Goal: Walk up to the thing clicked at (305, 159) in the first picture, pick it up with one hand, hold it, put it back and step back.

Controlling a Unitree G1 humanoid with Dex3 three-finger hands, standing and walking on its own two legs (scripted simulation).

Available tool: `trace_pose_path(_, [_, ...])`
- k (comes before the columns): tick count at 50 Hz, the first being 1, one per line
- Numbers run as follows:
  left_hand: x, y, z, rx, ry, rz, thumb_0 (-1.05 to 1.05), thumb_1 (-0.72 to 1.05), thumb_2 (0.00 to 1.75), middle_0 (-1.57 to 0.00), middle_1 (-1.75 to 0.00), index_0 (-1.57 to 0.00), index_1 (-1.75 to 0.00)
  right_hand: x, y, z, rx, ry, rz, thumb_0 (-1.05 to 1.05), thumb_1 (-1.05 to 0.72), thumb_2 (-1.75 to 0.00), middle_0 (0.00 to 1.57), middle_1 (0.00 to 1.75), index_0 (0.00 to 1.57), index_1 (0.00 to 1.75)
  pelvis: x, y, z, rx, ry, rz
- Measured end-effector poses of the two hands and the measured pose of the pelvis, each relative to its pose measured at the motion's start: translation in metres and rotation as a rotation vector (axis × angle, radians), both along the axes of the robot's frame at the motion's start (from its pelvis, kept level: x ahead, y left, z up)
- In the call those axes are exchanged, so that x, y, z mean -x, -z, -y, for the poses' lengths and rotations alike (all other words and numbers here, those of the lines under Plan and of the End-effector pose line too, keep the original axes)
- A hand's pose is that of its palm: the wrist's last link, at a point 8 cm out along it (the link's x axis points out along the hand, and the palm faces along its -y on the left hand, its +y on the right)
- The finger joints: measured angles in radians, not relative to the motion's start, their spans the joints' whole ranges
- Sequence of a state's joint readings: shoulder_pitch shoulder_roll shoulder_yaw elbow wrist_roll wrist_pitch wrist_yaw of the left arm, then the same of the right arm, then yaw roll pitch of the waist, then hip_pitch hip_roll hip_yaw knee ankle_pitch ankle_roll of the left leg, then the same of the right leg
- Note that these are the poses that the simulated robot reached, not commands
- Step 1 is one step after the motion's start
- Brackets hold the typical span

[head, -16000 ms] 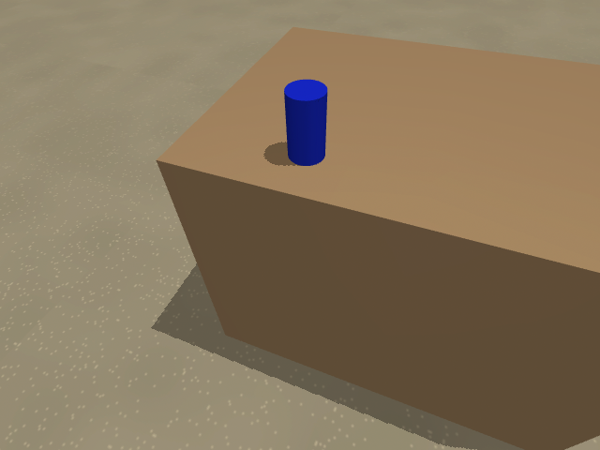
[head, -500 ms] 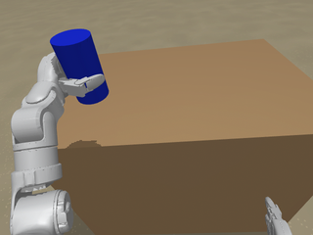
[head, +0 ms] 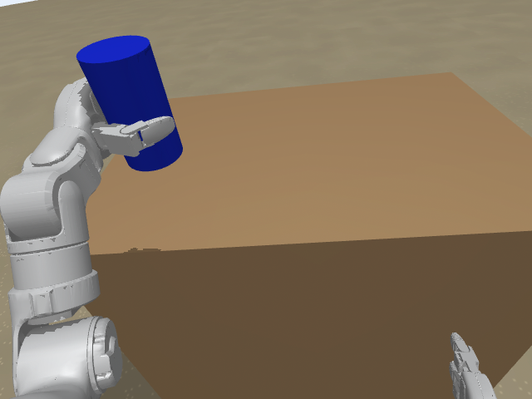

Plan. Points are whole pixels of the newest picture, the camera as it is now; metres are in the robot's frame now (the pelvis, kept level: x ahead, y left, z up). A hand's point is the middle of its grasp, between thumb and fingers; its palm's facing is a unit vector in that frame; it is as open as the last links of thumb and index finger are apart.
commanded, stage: hold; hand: left
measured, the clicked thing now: (137, 107) +0.36 +0.17 +0.33
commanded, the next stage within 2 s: none
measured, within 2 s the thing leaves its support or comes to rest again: neither
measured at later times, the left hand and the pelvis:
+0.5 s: hand (133, 113) +0.34 +0.16 +0.33, palm faces +0.10 -0.99 -0.02, open 10.4 cm; pelvis -0.01 +0.01 +0.00, yaw +0 degrees
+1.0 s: hand (133, 128) +0.31 +0.16 +0.32, palm faces +0.11 -0.99 -0.01, open 10.4 cm; pelvis -0.02 +0.00 +0.00, yaw +0 degrees
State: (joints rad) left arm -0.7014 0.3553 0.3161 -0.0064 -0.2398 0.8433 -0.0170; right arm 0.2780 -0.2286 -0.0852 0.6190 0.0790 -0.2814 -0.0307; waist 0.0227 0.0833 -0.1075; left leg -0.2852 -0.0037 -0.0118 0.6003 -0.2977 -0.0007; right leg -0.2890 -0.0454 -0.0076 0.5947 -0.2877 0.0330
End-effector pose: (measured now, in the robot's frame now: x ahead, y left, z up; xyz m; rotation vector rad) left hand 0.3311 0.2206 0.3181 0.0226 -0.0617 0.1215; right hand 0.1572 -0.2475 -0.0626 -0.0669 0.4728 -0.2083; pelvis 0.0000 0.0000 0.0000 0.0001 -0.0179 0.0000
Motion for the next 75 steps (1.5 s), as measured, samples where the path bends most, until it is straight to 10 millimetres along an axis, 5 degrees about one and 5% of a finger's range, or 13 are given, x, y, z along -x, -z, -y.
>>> trace_pose_path(31, [0.03,-0.023,0.008,-0.008,0.018,0.037,0.0,-0.42,1.08,-0.68,-0.97,-0.71,-0.97,0.005,-0.002,-0.004,-0.03,-0.008,0.047,-0.01,0.52,-0.06,0.05,0.05,0.05,0.05,0.01,0.002,-0.004,0.002,0.002,0.014])
trace_pose_path(42, [0.043,-0.006,0.017,-0.002,0.048,-0.027,0.0,-0.42,1.09,-0.68,-0.97,-0.71,-0.98,0.007,-0.006,-0.001,-0.039,-0.014,0.084,-0.01,0.53,-0.06,0.05,0.05,0.05,0.05,0.017,0.002,-0.001,-0.003,-0.001,0.022])
trace_pose_path(61, [0.041,-0.018,0.008,-0.01,0.012,0.008,0.0,-0.42,1.09,-0.68,-0.98,-0.71,-0.98,0.021,-0.01,0.008,0.004,0.019,0.102,-0.01,0.53,-0.06,0.05,0.05,0.04,0.05,0.027,0.004,0.001,-0.002,0.001,0.026])
trace_pose_path(75, [0.036,-0.001,0.015,0.013,0.032,-0.019,0.0,-0.42,1.09,-0.68,-0.98,-0.7,-0.99,0.018,-0.011,0.0,-0.01,0.012,0.115,-0.01,0.53,-0.06,0.05,0.05,0.05,0.05,0.025,0.004,0.001,-0.003,0.002,0.025])
